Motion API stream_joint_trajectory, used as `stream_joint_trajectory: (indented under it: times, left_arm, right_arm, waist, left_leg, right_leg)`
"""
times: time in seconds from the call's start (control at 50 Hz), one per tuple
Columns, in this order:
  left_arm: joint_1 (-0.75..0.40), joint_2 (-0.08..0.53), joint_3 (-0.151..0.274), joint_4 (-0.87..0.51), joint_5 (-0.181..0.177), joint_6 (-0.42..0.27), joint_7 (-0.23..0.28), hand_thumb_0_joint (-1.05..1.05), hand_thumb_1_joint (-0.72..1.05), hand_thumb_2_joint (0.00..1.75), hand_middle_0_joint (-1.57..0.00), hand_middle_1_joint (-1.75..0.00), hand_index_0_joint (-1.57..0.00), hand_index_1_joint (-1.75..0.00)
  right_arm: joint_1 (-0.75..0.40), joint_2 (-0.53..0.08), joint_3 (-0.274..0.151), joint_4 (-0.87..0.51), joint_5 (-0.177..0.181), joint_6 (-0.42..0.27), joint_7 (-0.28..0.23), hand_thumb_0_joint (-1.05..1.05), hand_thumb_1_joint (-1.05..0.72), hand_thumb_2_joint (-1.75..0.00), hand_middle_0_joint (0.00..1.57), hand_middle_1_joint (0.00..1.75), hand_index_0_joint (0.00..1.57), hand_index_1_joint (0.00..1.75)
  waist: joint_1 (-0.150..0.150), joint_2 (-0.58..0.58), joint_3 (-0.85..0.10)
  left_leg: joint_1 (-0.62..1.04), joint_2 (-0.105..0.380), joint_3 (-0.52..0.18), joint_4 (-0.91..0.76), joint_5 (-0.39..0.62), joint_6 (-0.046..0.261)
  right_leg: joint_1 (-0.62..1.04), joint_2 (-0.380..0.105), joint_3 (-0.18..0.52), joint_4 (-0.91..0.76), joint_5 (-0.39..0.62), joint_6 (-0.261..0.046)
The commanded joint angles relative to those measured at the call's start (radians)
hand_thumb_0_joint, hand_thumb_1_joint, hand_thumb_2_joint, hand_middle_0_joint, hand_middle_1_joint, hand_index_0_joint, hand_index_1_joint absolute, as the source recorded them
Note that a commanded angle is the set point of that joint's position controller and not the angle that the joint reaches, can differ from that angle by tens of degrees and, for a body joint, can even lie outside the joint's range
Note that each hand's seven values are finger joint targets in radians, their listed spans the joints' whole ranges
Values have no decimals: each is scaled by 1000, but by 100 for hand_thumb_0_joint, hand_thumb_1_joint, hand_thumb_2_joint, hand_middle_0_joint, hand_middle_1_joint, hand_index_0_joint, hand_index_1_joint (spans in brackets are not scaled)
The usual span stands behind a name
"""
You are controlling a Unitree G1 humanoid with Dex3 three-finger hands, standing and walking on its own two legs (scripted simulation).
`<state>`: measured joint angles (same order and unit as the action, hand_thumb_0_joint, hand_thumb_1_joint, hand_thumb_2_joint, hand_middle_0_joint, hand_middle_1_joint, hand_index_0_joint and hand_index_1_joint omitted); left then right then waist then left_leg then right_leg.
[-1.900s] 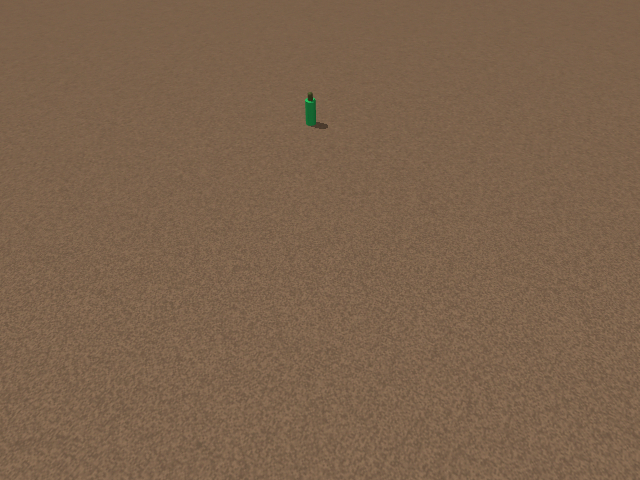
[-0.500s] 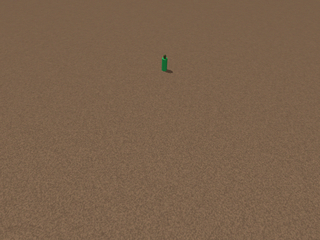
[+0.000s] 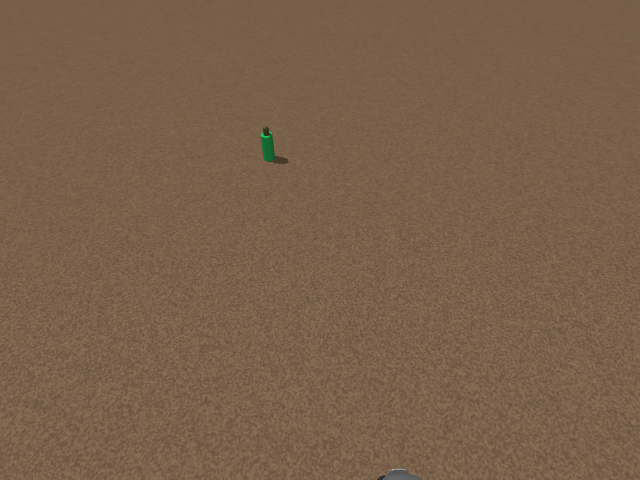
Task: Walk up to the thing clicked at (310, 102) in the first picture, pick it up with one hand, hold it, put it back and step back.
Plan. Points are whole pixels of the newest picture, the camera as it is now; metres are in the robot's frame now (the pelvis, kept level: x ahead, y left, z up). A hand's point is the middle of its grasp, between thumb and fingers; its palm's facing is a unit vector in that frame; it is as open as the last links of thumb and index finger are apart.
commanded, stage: walk up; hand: left
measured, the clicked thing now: (267, 142) +1.80 +0.15 -0.67
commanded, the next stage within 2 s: none
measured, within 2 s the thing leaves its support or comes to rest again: neither
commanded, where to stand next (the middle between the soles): +1.41 -0.02 m, yaw +1 degrees
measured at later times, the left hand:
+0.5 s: hand (156, 370) +0.37 +0.27 -0.17, palm faces -0.01 -0.93 -0.37, open 7.4 cm
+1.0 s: hand (212, 207) +0.73 +0.20 -0.13, palm faces -0.07 -0.92 -0.39, open 7.4 cm
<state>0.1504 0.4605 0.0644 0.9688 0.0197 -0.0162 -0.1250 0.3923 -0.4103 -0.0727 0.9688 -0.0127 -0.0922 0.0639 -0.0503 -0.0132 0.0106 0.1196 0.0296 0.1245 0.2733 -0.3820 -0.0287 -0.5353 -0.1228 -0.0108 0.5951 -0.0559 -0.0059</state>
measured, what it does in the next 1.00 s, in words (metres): walks ahead: right foot, then left foot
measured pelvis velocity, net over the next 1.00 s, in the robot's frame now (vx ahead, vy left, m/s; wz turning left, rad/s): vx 0.61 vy -0.07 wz -0.01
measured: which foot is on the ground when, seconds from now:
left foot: down 0.00-0.10, up 0.12-0.46, down 0.48-1.00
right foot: up 0.00-0.02, down 0.04-0.52, up 0.54-0.94, down 0.96-1.00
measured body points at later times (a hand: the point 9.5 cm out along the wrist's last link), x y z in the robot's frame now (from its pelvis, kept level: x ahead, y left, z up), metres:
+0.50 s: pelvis +0.33 -0.02 -0.02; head +0.35 +0.00 +0.43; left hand +0.37 +0.32 -0.14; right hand +0.46 -0.35 -0.10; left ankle +0.47 +0.09 -0.73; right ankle +0.17 -0.15 -0.73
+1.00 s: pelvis +0.61 -0.07 -0.01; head +0.63 -0.10 +0.44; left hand +0.73 +0.25 -0.10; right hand +0.61 -0.40 -0.14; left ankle +0.47 +0.08 -0.72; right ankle +0.71 -0.18 -0.73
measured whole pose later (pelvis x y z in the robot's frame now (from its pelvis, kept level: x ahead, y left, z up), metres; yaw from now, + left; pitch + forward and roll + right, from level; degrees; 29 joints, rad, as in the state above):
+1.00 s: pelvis +0.61 -0.07 -0.01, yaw +0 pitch -2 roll +0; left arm 0.17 0.40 0.06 0.92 0.01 -0.06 -0.08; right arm 0.38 -0.44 -0.07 0.91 -0.01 -0.07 0.05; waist -0.05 0.06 0.07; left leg -0.01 0.09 0.07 0.59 -0.49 -0.01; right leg -0.42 -0.04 -0.08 0.60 -0.15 -0.03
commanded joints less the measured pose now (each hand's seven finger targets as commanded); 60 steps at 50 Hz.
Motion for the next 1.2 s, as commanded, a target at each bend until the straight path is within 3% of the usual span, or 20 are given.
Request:
stream_joint_trajectory:
  times: [0.0, 0.04, 0.06, 0.08, 0.1, 0.18, 0.4, 0.46, 0.48, 0.5, 0.52, 0.62, 0.74, 0.88, 0.94, 0.96, 0.98, 1.0, 1.1, 1.18]
  left_arm:
    - [-202, 123, 33, -126, -7, -54, 25, 0, 90, 90, -20, -30, -20, -30]
    - [78, 193, 68, -45, -5, -64, 48, 0, 90, 90, -20, -30, -20, -30]
    - [241, 276, 99, -21, 1, -70, 61, 0, 90, 90, -20, -30, -20, -30]
    - [310, 354, 122, -8, -12, -72, 67, 0, 90, 90, -20, -30, -20, -30]
    - [277, 351, 129, -32, -22, -69, 76, 0, 90, 90, -20, -30, -20, -30]
    - [96, 202, 69, -95, -35, -75, 103, 0, 90, 90, -20, -30, -20, -30]
    - [27, 234, 60, -151, -14, -109, 83, 0, 90, 90, -20, -30, -20, -30]
    - [51, 177, 41, -164, -12, -95, 94, 0, 90, 90, -20, -30, -20, -30]
    - [121, 108, 18, -157, -18, -89, 96, 0, 90, 90, -20, -30, -20, -30]
    - [189, 77, 7, -168, -33, -82, 96, 0, 90, 90, -20, -30, -20, -30]
    - [200, 191, 27, -148, -34, -74, 112, 0, 90, 90, -20, -30, -20, -30]
    - [167, 180, 24, -104, -42, -67, 84, 0, 90, 90, -20, -30, -20, -30]
    - [56, 147, 26, -152, -15, -55, 49, 0, 90, 90, -20, -30, -20, -30]
    - [-14, 114, 39, -144, -16, -62, 45, 0, 90, 90, -20, -30, -20, -30]
    - [145, 165, 67, -87, -13, -78, 62, 0, 90, 90, -20, -30, -20, -30]
    - [255, 218, 88, -70, -7, -87, 74, 0, 90, 90, -20, -30, -20, -30]
    - [305, 305, 107, -77, -6, -93, 83, 0, 90, 90, -20, -30, -20, -30]
    - [276, 327, 105, -79, -24, -89, 88, 0, 90, 90, -20, -30, -20, -30]
    - [124, 184, 58, -113, -35, -98, 105, 0, 90, 90, -20, -30, -20, -30]
    - [129, 169, 55, -155, -25, -111, 105, 0, 90, 90, -20, -30, -20, -30]
  right_arm:
    - [-13, -293, -76, -81, -3, -10, -32, 0, -90, -90, 20, 30, 20, 30]
    - [-5, -247, -58, -102, -12, 0, -34, 0, -90, -90, 20, 30, 20, 30]
    - [33, -188, -36, -124, 9, -3, -31, 0, -90, -90, 20, 30, 20, 30]
    - [35, -185, -30, -143, 27, -9, -34, 0, -90, -90, 20, 30, 20, 30]
    - [-36, -262, -42, -132, 23, -11, -49, 0, -90, -90, 20, 30, 20, 30]
    - [-97, -182, -29, -119, 33, -4, -30, 0, -90, -90, 20, 30, 20, 30]
    - [-223, -169, -63, -162, -2, 4, 34, 0, -90, -90, 20, 30, 20, 30]
    - [87, -254, -108, -70, -25, 2, 10, 0, -90, -90, 20, 30, 20, 30]
    - [191, -309, -129, -53, -38, 0, -7, 0, -90, -90, 20, 30, 20, 30]
    - [126, -361, -129, -102, -25, -6, -16, 0, -90, -90, 20, 30, 20, 30]
    - [16, -374, -130, -140, 12, -7, -16, 0, -90, -90, 20, 30, 20, 30]
    - [-100, -235, -61, -150, 23, -26, -32, 0, -90, -90, 20, 30, 20, 30]
    - [-86, -250, -61, -160, 18, -41, -22, 0, -90, -90, 20, 30, 20, 30]
    - [-71, -257, -62, -162, 18, -20, -22, 0, -90, -90, 20, 30, 20, 30]
    - [-56, -217, -49, -174, 12, -9, -33, 0, -90, -90, 20, 30, 20, 30]
    - [-8, -163, -27, -177, 10, -10, -32, 0, -90, -90, 20, 30, 20, 30]
    - [44, -125, -12, -187, 20, -8, -28, 0, -90, -90, 20, 30, 20, 30]
    - [8, -225, -31, -161, 15, 1, -43, 0, -90, -90, 20, 30, 20, 30]
    - [-2, -177, -22, -104, 32, 20, -29, 0, -90, -90, 20, 30, 20, 30]
    - [-36, -166, -34, -115, 13, 46, -14, 0, -90, -90, 20, 30, 20, 30]
  waist:
    - [-11, 89, 40]
    - [120, -20, -151]
    - [186, -175, -279]
    - [201, -345, -340]
    - [213, -276, -305]
    - [100, -122, -70]
    - [47, -100, 38]
    - [-106, 124, -140]
    - [-143, 301, -187]
    - [-75, 396, -193]
    - [-38, 278, -203]
    - [42, 103, -5]
    - [30, 127, 72]
    - [29, 142, 32]
    - [114, -8, -72]
    - [155, -147, -150]
    - [151, -314, -173]
    - [165, -248, -142]
    - [52, -167, 29]
    - [44, -120, 29]
  left_leg:
    - [-52, 219, -88, 76, 519, 182]
    - [-215, 138, 0, 484, 571, 137]
    - [-477, 59, 18, 769, 343, 96]
    - [-759, -63, -41, 950, -88, 54]
    - [-838, -2, -118, 1009, -134, 59]
    - [-664, 60, -188, 912, 59, 84]
    - [-387, 63, -69, 324, 377, 56]
    - [2, 19, -73, 299, 229, 126]
    - [127, 129, -271, 227, 16, 162]
    - [153, 357, -756, 53, -121, 219]
    - [113, 419, -915, -37, -202, 313]
    - [-261, 228, -315, -31, 293, 170]
    - [-263, 213, -193, -79, 280, 249]
    - [-251, 203, -143, 39, 394, 196]
    - [-321, 142, -97, 378, 444, 145]
    - [-447, 65, -46, 638, 313, 116]
    - [-684, -62, -53, 850, -107, 77]
    - [-767, -36, -132, 945, -164, 77]
    - [-605, 6, -239, 809, 121, 75]
    - [-656, -12, -221, 746, 196, 34]
  right_leg:
    - [90, 80, -92, -102, -99, -44]
    - [551, 116, -118, -124, -111, -76]
    - [849, -61, 171, -149, -299, -129]
    - [1078, -280, 619, -221, -165, -241]
    - [1031, -320, 661, -230, -67, -296]
    - [538, -123, 155, -230, 278, -185]
    - [273, -110, 11, -312, -46, -164]
    - [178, -22, -63, 195, 109, -110]
    - [25, 84, -71, 483, -112, -79]
    - [-144, 208, 23, 655, -496, -53]
    - [-161, 148, 108, 720, -465, -80]
    - [5, 38, 101, 530, -229, -31]
    - [-33, -4, 15, 224, -142, 20]
    - [180, 50, -51, -22, 0, -24]
    - [490, 79, -48, -93, -83, -58]
    - [650, -15, 83, -147, -216, -86]
    - [787, -279, 518, -267, -293, -159]
    - [750, -354, 698, -329, -361, -247]
    - [404, -87, 125, -317, 168, -51]
    - [435, -102, 38, -339, 267, -117]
